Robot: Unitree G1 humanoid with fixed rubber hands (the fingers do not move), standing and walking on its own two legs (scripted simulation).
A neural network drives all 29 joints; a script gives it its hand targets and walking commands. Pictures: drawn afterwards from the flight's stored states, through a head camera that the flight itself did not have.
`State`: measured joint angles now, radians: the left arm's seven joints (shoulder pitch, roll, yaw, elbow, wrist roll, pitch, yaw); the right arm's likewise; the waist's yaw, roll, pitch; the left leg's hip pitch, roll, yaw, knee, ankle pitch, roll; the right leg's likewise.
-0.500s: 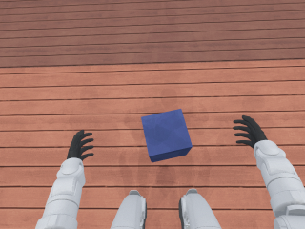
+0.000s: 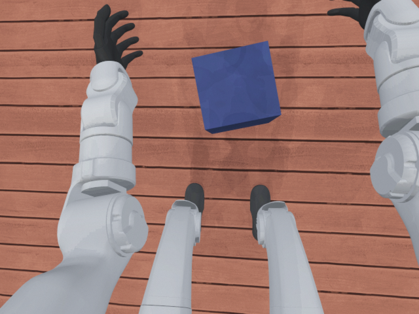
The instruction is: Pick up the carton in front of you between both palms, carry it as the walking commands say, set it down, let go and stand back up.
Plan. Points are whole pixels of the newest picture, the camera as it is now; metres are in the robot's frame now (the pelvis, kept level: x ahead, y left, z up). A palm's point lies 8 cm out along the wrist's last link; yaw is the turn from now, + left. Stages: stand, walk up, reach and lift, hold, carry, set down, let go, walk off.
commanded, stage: reach and lift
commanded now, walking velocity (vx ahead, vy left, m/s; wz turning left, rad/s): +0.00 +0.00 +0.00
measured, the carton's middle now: (235, 95) +0.53 +0.00 -0.53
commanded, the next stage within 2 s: none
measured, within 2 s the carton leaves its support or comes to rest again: leaves its support in 1.74 s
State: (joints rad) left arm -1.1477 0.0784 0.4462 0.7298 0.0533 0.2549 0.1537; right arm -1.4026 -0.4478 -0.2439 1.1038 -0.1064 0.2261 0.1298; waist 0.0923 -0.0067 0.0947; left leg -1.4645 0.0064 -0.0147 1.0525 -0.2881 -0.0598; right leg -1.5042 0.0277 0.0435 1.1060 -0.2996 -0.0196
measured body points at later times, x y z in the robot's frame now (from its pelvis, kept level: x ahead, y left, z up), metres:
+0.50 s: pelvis +0.01 +0.01 -0.14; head +0.37 -0.01 +0.12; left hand +0.51 +0.20 -0.32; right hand +0.57 -0.19 -0.32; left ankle +0.09 +0.15 -0.62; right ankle +0.09 -0.10 -0.62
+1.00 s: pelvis -0.03 +0.01 -0.28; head +0.36 -0.01 -0.06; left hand +0.51 +0.19 -0.47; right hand +0.57 -0.17 -0.48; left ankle +0.09 +0.15 -0.62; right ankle +0.08 -0.10 -0.62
